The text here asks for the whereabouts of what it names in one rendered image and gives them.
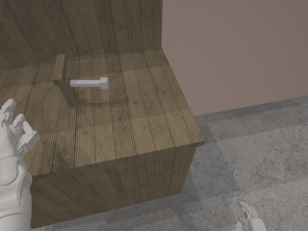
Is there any robot right hand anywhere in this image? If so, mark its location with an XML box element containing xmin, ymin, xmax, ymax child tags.
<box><xmin>232</xmin><ymin>200</ymin><xmax>268</xmax><ymax>231</ymax></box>

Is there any robot left hand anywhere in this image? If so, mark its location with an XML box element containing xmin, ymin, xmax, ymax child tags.
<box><xmin>0</xmin><ymin>98</ymin><xmax>40</xmax><ymax>161</ymax></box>

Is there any tap lever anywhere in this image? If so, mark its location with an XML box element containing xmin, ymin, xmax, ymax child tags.
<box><xmin>69</xmin><ymin>77</ymin><xmax>110</xmax><ymax>90</ymax></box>

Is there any counter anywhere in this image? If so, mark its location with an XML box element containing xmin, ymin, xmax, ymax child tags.
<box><xmin>0</xmin><ymin>0</ymin><xmax>205</xmax><ymax>229</ymax></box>

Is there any robot left forearm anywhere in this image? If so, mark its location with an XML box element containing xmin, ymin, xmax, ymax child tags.
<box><xmin>0</xmin><ymin>157</ymin><xmax>33</xmax><ymax>231</ymax></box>

